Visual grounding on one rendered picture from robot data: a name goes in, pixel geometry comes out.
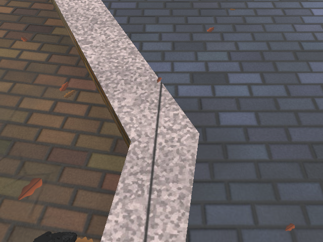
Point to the robot left hand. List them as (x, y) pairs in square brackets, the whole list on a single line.
[(57, 237)]

